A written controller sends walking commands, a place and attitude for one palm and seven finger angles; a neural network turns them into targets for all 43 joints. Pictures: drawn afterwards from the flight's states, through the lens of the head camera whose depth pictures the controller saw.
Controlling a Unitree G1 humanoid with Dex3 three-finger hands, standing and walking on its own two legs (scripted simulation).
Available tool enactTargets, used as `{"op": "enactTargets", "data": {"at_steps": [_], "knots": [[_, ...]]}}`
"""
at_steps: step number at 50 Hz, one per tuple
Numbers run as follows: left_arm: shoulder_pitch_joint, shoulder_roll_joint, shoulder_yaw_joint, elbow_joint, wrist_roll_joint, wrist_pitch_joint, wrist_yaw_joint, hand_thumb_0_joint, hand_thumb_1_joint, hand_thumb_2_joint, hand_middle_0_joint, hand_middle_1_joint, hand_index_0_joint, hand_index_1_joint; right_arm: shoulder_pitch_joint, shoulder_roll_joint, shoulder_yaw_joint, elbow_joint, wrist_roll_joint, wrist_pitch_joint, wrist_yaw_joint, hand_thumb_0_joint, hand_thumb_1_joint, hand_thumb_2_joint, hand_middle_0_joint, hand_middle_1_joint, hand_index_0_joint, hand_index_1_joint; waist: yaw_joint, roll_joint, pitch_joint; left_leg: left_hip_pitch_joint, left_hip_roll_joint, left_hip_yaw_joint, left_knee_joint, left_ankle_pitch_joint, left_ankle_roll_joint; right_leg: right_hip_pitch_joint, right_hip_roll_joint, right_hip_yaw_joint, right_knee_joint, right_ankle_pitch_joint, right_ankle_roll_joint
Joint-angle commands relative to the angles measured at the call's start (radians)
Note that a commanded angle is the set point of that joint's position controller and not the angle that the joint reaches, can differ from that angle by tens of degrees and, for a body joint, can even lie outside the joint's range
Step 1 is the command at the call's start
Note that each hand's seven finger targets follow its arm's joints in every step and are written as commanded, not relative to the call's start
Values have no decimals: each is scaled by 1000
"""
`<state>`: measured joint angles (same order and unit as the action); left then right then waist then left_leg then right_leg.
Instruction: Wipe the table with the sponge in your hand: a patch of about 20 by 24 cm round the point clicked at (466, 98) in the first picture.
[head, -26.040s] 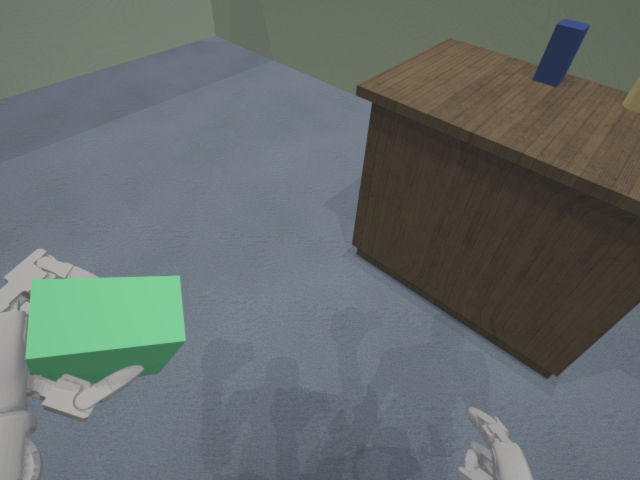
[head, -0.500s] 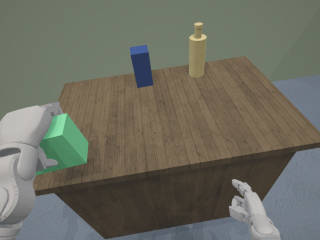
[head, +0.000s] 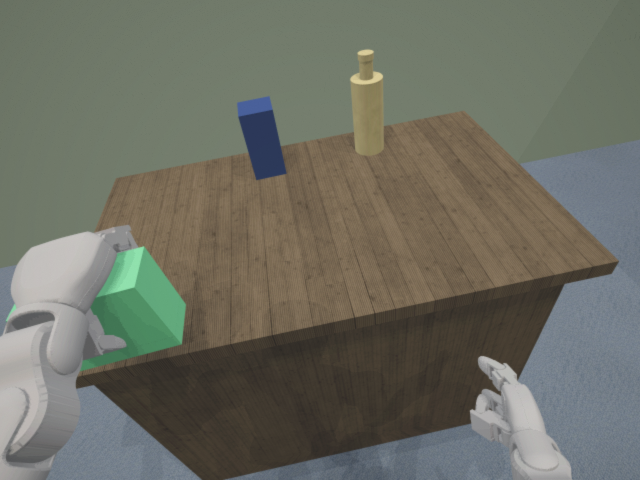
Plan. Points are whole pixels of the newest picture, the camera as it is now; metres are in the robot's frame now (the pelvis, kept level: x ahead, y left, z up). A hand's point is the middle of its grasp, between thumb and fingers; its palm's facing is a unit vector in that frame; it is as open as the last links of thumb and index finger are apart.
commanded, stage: move the sponge above the wiping area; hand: left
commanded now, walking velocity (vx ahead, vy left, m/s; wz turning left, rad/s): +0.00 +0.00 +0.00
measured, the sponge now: (116, 320) +0.23 +0.29 +0.12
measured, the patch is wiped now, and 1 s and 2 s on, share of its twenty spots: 0.00 0.00 0.00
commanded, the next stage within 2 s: none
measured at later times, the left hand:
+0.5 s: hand (115, 298) +0.25 +0.30 +0.14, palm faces -0.01 -0.03 -1.00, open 10.5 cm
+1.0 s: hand (154, 281) +0.29 +0.27 +0.12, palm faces -0.01 -0.03 -1.00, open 10.5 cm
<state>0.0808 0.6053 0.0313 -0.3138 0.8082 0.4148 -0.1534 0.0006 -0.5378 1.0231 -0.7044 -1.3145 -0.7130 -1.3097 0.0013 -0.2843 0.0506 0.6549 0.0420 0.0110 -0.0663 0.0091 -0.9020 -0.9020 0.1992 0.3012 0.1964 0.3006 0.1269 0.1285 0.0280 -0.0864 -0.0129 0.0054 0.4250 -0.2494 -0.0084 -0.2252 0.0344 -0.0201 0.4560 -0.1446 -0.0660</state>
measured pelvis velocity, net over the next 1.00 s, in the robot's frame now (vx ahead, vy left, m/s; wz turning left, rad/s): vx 0.00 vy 0.02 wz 0.00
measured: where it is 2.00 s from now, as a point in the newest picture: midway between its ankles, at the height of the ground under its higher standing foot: outside the picture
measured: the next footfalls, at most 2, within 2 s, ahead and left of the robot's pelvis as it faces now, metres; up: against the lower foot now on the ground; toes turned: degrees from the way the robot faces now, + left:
none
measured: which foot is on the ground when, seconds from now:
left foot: down 0.00-1.00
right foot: down 0.00-1.00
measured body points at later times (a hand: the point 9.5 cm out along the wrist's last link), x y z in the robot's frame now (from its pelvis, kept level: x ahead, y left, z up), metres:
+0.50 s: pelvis -0.03 +0.01 -0.01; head -0.05 -0.05 +0.44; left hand +0.25 +0.29 +0.19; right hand +0.21 -0.21 -0.09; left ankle -0.01 +0.13 -0.74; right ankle +0.07 -0.07 -0.74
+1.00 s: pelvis +0.00 +0.02 +0.00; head -0.02 -0.04 +0.45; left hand +0.29 +0.27 +0.18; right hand +0.24 -0.18 -0.09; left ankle -0.01 +0.13 -0.74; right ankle +0.07 -0.07 -0.74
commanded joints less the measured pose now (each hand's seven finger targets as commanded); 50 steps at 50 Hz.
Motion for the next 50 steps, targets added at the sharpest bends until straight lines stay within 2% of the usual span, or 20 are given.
{"op": "enactTargets", "data": {"at_steps": [1,3,6,8,14,18,20,27,28,32,33,36,38,41,43,44,47,48,49,50], "knots": [[-318,304,160,-124,74,-40,37,0,100,1300,-1200,-1600,-1200,-1600,-226,-80,-24,-180,-8,-61,-16,0,-900,-900,200,300,200,300,1,-103,-173,-132,-14,-45,-57,64,43,159,-69,191,-116,-199,9],[-376,372,229,-113,80,-63,54,0,100,1300,-1200,-1600,-1200,-1600,-252,-74,-22,-176,-1,-72,-23,0,-900,-900,200,300,200,300,6,-103,-173,-128,-19,-50,-42,29,41,139,-59,248,-133,-265,-1],[-435,331,204,-45,62,-108,77,0,100,1300,-1200,-1600,-1200,-1600,-219,-71,-30,-157,-7,-73,-30,0,-900,-900,200,300,200,300,6,-88,-210,-120,-17,-43,-41,46,37,168,-76,211,-118,-223,4],[-451,365,245,-41,52,-118,96,0,100,1300,-1200,-1600,-1200,-1600,-241,-65,-30,-158,0,-87,-35,0,-900,-900,200,300,200,300,12,-44,-210,-114,-20,-47,-32,29,30,158,-70,261,-129,-251,-8],[-456,251,126,92,52,-77,79,0,100,1300,-1200,-1600,-1200,-1600,-237,-81,-37,-141,2,-80,-33,0,-900,-900,200,300,200,300,-7,-65,-171,-160,-11,-29,-29,-2,28,138,-94,211,-108,-247,0],[-457,279,127,118,69,-65,50,0,100,1300,-1200,-1600,-1200,-1600,-243,-82,-33,-158,13,-80,-38,0,-900,-900,200,300,200,300,-13,-130,-155,-180,-16,-40,-34,-49,33,114,-84,225,-117,-300,5],[-503,274,107,116,78,-79,41,0,100,1300,-1200,-1600,-1200,-1600,-222,-84,-34,-153,9,-78,-42,0,-900,-900,200,300,200,300,-17,-140,-185,-180,-16,-35,-34,-46,37,127,-91,191,-99,-282,13],[-643,274,112,67,103,-167,96,0,100,1300,-1200,-1600,-1200,-1600,-196,-68,-37,-145,1,-99,-58,0,-900,-900,200,300,200,300,-5,-37,-246,-138,-12,-65,-79,-56,32,130,-65,146,-53,-185,0],[-640,289,136,58,104,-162,110,0,100,1300,-1200,-1600,-1200,-1600,-212,-64,-35,-147,1,-105,-58,0,-900,-900,200,300,200,300,3,-1,-240,-138,-13,-72,-81,-69,30,129,-58,172,-52,-191,-9],[-627,234,107,141,107,-120,145,0,100,1300,-1200,-1600,-1200,-1600,-193,-72,-42,-120,0,-91,-51,0,-900,-900,200,300,200,300,1,-58,-205,-164,0,-69,-108,-42,23,126,-56,131,-50,-145,-6],[-625,243,118,167,111,-96,149,0,100,1300,-1200,-1600,-1200,-1600,-209,-73,-38,-124,3,-93,-48,0,-900,-900,200,300,200,300,4,-50,-188,-172,-2,-72,-111,-64,20,121,-51,157,-61,-169,-13],[-636,160,24,202,117,-43,136,0,100,1300,-1200,-1600,-1200,-1600,-208,-77,-38,-123,9,-81,-40,0,-900,-900,200,300,200,300,-7,-76,-183,-176,-3,-62,-127,-63,21,121,-52,111,-61,-154,-3],[-628,151,12,178,124,-22,119,0,100,1300,-1200,-1600,-1200,-1600,-226,-71,-32,-144,14,-87,-38,0,-900,-900,200,300,200,300,-7,-74,-196,-168,-6,-69,-133,-87,25,128,-44,132,-69,-171,-6],[-653,103,-64,166,136,-22,81,0,100,1300,-1200,-1600,-1200,-1600,-204,-73,-30,-148,13,-83,-39,0,-900,-900,200,300,200,300,-23,-106,-211,-151,-7,-67,-139,-79,36,131,-44,94,-71,-154,5],[-629,145,-22,140,147,-30,73,0,100,1300,-1200,-1600,-1200,-1600,-215,-70,-26,-157,14,-88,-40,0,-900,-900,200,300,200,300,-14,-91,-213,-143,-7,-73,-137,-70,40,136,-32,119,-68,-155,-1],[-654,108,-56,131,149,-43,67,0,100,1300,-1200,-1600,-1200,-1600,-195,-66,-25,-157,9,-92,-39,0,-900,-900,200,300,200,300,-21,-114,-238,-137,-9,-61,-126,-31,43,151,-38,90,-62,-133,2],[-651,177,15,111,158,-82,83,0,100,1300,-1200,-1600,-1200,-1600,-180,-67,-29,-147,0,-86,-39,0,-900,-900,200,300,200,300,-5,-103,-251,-112,-9,-68,-129,47,42,175,-31,100,-72,-78,-2],[-642,217,63,94,162,-84,97,0,100,1300,-1200,-1600,-1200,-1600,-190,-68,-27,-151,0,-90,-39,0,-900,-900,200,300,200,300,6,-61,-261,-109,-9,-74,-128,53,39,185,-22,132,-70,-79,-11],[-658,178,38,99,159,-89,106,0,100,1300,-1200,-1600,-1200,-1600,-174,-61,-26,-153,-6,-93,-38,0,-900,-900,200,300,200,300,2,-84,-278,-109,-8,-59,-120,103,39,205,-32,101,-65,-48,-9],[-657,211,69,123,160,-93,121,0,100,1300,-1200,-1600,-1200,-1600,-163,-65,-31,-137,-6,-90,-37,0,-900,-900,200,300,200,300,1,-89,-261,-99,-8,-57,-117,137,36,192,-29,111,-77,-28,-12]]}}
